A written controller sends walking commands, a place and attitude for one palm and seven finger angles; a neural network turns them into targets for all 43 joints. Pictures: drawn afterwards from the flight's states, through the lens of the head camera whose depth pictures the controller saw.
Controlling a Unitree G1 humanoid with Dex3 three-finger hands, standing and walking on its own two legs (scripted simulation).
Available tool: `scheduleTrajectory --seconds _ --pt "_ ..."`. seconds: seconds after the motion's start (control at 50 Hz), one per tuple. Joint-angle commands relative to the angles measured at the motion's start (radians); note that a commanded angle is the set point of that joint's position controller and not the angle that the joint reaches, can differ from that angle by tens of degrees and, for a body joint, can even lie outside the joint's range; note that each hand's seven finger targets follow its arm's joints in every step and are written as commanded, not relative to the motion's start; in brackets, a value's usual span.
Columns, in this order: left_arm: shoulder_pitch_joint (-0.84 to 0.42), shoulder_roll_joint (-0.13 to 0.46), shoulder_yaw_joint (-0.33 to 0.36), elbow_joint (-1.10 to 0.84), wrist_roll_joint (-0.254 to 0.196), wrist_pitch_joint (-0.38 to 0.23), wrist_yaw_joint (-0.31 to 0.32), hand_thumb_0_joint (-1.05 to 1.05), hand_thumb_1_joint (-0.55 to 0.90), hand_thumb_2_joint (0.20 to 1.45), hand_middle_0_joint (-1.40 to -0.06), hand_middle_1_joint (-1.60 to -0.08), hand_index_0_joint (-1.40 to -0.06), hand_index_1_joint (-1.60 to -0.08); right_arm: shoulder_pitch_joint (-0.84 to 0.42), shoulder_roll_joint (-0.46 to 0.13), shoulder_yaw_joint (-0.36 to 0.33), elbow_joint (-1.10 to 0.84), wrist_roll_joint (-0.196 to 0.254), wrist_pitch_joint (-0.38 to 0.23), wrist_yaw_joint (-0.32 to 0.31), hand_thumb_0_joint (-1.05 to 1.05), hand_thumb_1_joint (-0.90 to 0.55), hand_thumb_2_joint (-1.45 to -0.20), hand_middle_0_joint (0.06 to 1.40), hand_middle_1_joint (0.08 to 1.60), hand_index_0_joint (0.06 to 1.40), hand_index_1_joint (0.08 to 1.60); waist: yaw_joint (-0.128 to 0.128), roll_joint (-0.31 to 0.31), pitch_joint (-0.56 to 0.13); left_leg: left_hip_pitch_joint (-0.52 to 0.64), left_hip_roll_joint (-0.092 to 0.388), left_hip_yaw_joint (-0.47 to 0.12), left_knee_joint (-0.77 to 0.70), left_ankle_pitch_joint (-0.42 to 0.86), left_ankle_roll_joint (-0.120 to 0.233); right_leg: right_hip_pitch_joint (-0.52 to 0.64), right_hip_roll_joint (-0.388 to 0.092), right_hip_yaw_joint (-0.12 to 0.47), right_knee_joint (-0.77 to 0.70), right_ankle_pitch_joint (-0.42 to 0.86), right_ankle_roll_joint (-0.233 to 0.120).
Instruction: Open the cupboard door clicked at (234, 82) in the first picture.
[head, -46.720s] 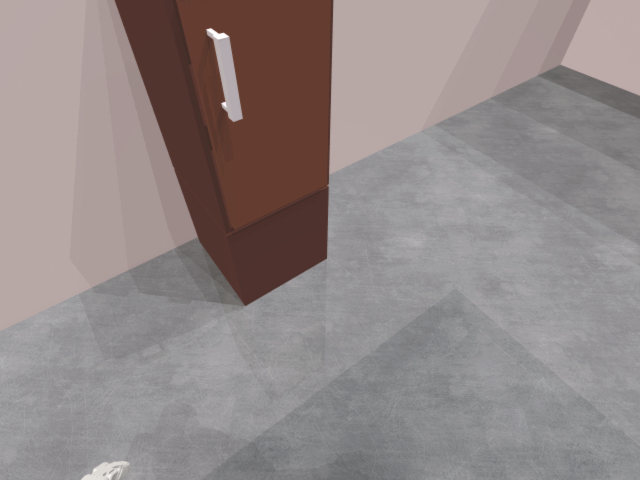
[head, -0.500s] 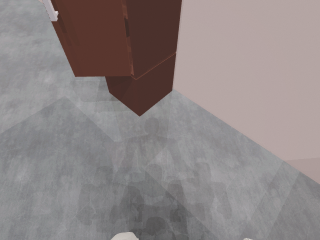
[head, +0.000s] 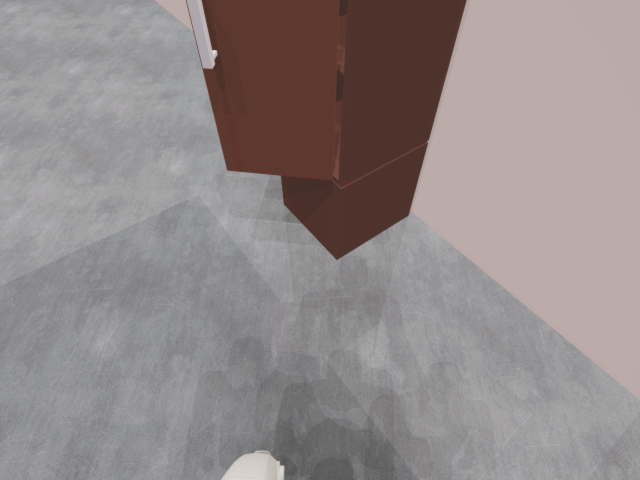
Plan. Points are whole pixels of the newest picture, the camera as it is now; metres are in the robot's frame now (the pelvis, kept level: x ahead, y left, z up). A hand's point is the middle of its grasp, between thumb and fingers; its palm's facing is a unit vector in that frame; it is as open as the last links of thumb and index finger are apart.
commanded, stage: take the last steps up to it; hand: left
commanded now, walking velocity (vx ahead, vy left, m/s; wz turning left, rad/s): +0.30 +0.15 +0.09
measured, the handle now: (203, 24) +0.97 +0.33 +0.10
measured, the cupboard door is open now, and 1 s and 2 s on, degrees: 46 46 46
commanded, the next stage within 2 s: come to a stop and stand still in 0.88 s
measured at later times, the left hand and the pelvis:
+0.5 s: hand (173, 374) +0.28 +0.26 -0.15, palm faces +0.00 -0.98 -0.21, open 7.4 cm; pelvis +0.17 +0.08 +0.00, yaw +0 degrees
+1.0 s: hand (166, 363) +0.31 +0.30 -0.19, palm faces +0.06 -0.98 -0.17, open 7.3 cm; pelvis +0.36 +0.12 -0.02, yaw -1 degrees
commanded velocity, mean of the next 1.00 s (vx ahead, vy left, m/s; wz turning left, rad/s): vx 0.23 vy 0.05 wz -0.02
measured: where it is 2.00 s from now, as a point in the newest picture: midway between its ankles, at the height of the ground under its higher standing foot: (292, 413)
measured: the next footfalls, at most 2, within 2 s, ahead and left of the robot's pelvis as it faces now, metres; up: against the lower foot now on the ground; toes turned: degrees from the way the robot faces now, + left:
left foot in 0.14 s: +0.15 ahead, +0.17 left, +0.00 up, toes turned +9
right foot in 0.56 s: +0.30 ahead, -0.02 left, +0.00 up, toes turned -7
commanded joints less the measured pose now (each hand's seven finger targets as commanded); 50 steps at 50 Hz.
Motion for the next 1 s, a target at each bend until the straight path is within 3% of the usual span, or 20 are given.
scheduleTrajectory --seconds 0.0,0.04,0.08,0.1,0.12,0.14,0.22,0.28,0.46,0.5,0.52,0.56,0.6,0.68,0.84,0.9,0.92,0.94,0.96,0.98 --pt "0.064 0.211 0.049 -0.003 0.000 -0.024 0.008 0.000 0.900 0.900 -0.200 -0.300 -0.200 -0.300 -0.147 -0.003 0.010 -0.116 0.009 -0.050 0.017 0.000 -0.900 -0.900 0.200 0.300 0.200 0.300 0.055 -0.172 0.019 -0.015 -0.002 0.079 -0.271 -0.005 -0.001 0.065 -0.230 0.073 -0.140 0.288 -0.129" --pt "0.070 0.222 0.052 0.010 0.000 -0.017 0.007 0.000 0.900 0.900 -0.200 -0.300 -0.200 -0.300 -0.128 -0.006 0.016 -0.114 0.009 -0.061 0.017 0.000 -0.900 -0.900 0.200 0.300 0.200 0.300 0.053 -0.215 0.001 0.085 -0.033 0.114 -0.374 -0.007 0.013 0.056 -0.224 0.055 -0.092 0.316 -0.117" --pt "0.020 0.220 0.054 0.007 -0.005 -0.009 0.004 0.000 0.900 0.900 -0.200 -0.300 -0.200 -0.300 0.028 -0.048 0.007 -0.067 0.002 -0.074 0.005 0.000 -0.900 -0.900 0.200 0.300 0.200 0.300 -0.030 -0.169 -0.041 0.345 -0.069 0.161 -0.517 0.057 0.029 -0.061 -0.181 -0.016 0.054 0.299 -0.081" --pt "0.023 0.179 0.045 -0.009 -0.009 -0.003 -0.003 0.000 0.900 0.900 -0.200 -0.300 -0.200 -0.300 0.163 -0.121 -0.012 -0.028 -0.004 -0.081 -0.009 0.000 -0.900 -0.900 0.200 0.300 0.200 0.300 -0.086 -0.005 -0.125 0.578 -0.001 0.082 -0.528 0.042 0.062 -0.191 -0.135 -0.062 0.283 0.264 -0.051" --pt "0.022 0.106 0.032 -0.047 -0.020 0.002 -0.012 0.000 0.900 0.900 -0.200 -0.300 -0.200 -0.300 0.309 -0.239 -0.049 0.004 -0.016 -0.086 -0.029 0.000 -0.900 -0.900 0.200 0.300 0.200 0.300 -0.140 0.282 -0.218 0.746 0.262 -0.309 -0.598 0.014 0.174 -0.440 0.007 -0.111 0.579 -0.187 -0.004" --pt "-0.072 0.085 0.021 -0.091 -0.013 0.002 -0.007 0.000 0.900 0.900 -0.200 -0.300 -0.200 -0.300 0.377 -0.265 -0.049 0.028 -0.012 -0.078 -0.044 0.000 -0.900 -0.900 0.200 0.300 0.200 0.300 -0.163 0.284 -0.203 0.727 0.347 -0.423 -0.700 0.022 0.245 -0.549 0.036 0.001 0.787 -0.331 -0.038" --pt "-0.141 0.072 0.020 -0.063 -0.007 0.015 -0.016 0.000 0.900 0.900 -0.200 -0.300 -0.200 -0.300 0.162 -0.103 -0.006 -0.009 -0.008 -0.102 -0.065 0.000 -0.900 -0.900 0.200 0.300 0.200 0.300 -0.052 0.155 -0.005 0.384 0.275 -0.244 -0.781 -0.011 0.214 -0.555 -0.058 0.106 0.853 -0.088 -0.060" --pt "-0.101 0.057 0.018 -0.044 -0.008 0.030 -0.022 0.000 0.900 0.900 -0.200 -0.300 -0.200 -0.300 0.146 -0.088 0.003 0.003 -0.004 -0.120 -0.065 0.000 -0.900 -0.900 0.200 0.300 0.200 0.300 -0.008 0.097 -0.032 0.367 0.243 -0.134 -0.812 0.113 0.214 -0.469 -0.045 0.091 0.695 -0.023 -0.052" --pt "-0.239 0.067 0.014 -0.110 -0.006 0.023 -0.025 0.000 0.900 0.900 -0.200 -0.300 -0.200 -0.300 0.197 -0.091 0.008 0.057 -0.010 -0.112 -0.053 0.000 -0.900 -0.900 0.200 0.300 0.200 0.300 -0.016 0.029 0.030 0.388 0.234 -0.047 -0.773 0.181 0.210 -0.294 0.025 0.039 0.271 0.056 -0.061" --pt "-0.151 0.083 0.023 -0.083 -0.004 0.016 -0.024 0.000 0.900 0.900 -0.200 -0.300 -0.200 -0.300 0.186 -0.089 0.013 0.068 -0.007 -0.107 -0.054 0.000 -0.900 -0.900 0.200 0.300 0.200 0.300 0.028 0.006 0.002 0.343 0.180 0.011 -0.633 0.217 0.163 -0.107 0.062 0.010 0.154 0.106 -0.075" --pt "-0.046 0.124 0.035 -0.051 -0.002 0.006 -0.019 0.000 0.900 0.900 -0.200 -0.300 -0.200 -0.300 0.180 -0.072 0.017 0.067 0.002 -0.109 -0.052 0.000 -0.900 -0.900 0.200 0.300 0.200 0.300 0.073 -0.043 -0.039 0.249 0.111 0.059 -0.459 0.218 0.123 0.081 0.036 0.075 0.096 0.102 -0.102" --pt "0.149 0.273 0.067 -0.004 -0.015 -0.002 -0.003 0.000 0.900 0.900 -0.200 -0.300 -0.200 -0.300 0.161 -0.049 0.020 0.013 0.012 -0.108 -0.040 0.000 -0.900 -0.900 0.200 0.300 0.200 0.300 0.116 -0.284 -0.095 -0.104 -0.055 0.107 0.079 -0.332 0.042 0.304 -0.366 0.642 -0.151 0.070 -0.310" --pt "0.020 0.184 0.046 -0.034 -0.021 -0.007 0.013 0.000 0.900 0.900 -0.200 -0.300 -0.200 -0.300 0.066 -0.051 0.008 0.012 0.006 -0.100 -0.044 0.000 -0.900 -0.900 0.200 0.300 0.200 0.300 0.066 -0.134 0.004 -0.163 0.039 -0.047 0.197 -0.162 0.041 0.111 -0.313 0.532 -0.182 0.044 -0.282" --pt "-0.063 0.103 0.023 -0.038 -0.019 -0.034 0.009 0.000 0.900 0.900 -0.200 -0.300 -0.200 -0.300 0.134 0.014 0.017 0.054 -0.001 -0.073 -0.033 0.000 -0.900 -0.900 0.200 0.300 0.200 0.300 -0.016 -0.107 -0.031 0.009 0.067 0.002 -0.003 -0.005 -0.002 -0.044 -0.178 0.202 -0.203 0.284 -0.208" --pt "-0.007 0.149 0.029 0.036 -0.012 -0.031 0.003 0.000 0.900 0.900 -0.200 -0.300 -0.200 -0.300 -0.005 0.019 0.016 -0.006 0.002 -0.084 -0.014 0.000 -0.900 -0.900 0.200 0.300 0.200 0.300 0.018 -0.159 -0.002 0.086 0.010 0.069 -0.366 0.047 0.002 0.008 -0.165 0.157 -0.154 0.316 -0.194" --pt "-0.031 0.148 0.030 0.042 -0.016 -0.015 0.004 0.000 0.900 0.900 -0.200 -0.300 -0.200 -0.300 0.084 -0.023 0.012 0.023 -0.001 -0.098 -0.021 0.000 -0.900 -0.900 0.200 0.300 0.200 0.300 -0.040 -0.094 -0.007 0.333 -0.024 0.095 -0.531 0.127 0.016 -0.108 -0.113 0.102 -0.032 0.230 -0.146" --pt "-0.019 0.125 0.022 0.037 -0.018 -0.010 0.001 0.000 0.900 0.900 -0.200 -0.300 -0.200 -0.300 0.168 -0.075 0.002 0.048 -0.005 -0.106 -0.030 0.000 -0.900 -0.900 0.200 0.300 0.200 0.300 -0.074 0.015 -0.056 0.494 0.030 0.031 -0.560 0.154 0.046 -0.198 -0.064 0.070 0.136 0.201 -0.120" --pt "0.017 0.078 0.013 0.019 -0.021 -0.008 -0.001 0.000 0.900 0.900 -0.200 -0.300 -0.200 -0.300 0.269 -0.174 -0.019 0.064 -0.019 -0.109 -0.045 0.000 -0.900 -0.900 0.200 0.300 0.200 0.300 -0.100 0.202 -0.131 0.644 0.240 -0.227 -0.584 0.214 0.145 -0.362 0.042 -0.018 0.375 -0.054 -0.077" --pt "-0.031 0.066 -0.001 -0.019 -0.021 -0.008 0.000 0.000 0.900 0.900 -0.200 -0.300 -0.200 -0.300 0.331 -0.207 -0.023 0.061 -0.014 -0.096 -0.058 0.000 -0.900 -0.900 0.200 0.300 0.200 0.300 -0.118 0.236 -0.139 0.629 0.359 -0.377 -0.667 0.289 0.240 -0.439 0.094 -0.002 0.618 -0.316 -0.068" --pt "-0.048 0.057 -0.006 -0.016 -0.018 0.000 0.009 0.000 0.900 0.900 -0.200 -0.300 -0.200 -0.300 0.264 -0.184 -0.013 0.051 -0.014 -0.092 -0.066 0.000 -0.900 -0.900 0.200 0.300 0.200 0.300 -0.092 0.187 -0.113 0.518 0.365 -0.351 -0.687 0.303 0.244 -0.444 0.059 0.071 0.716 -0.316 -0.074"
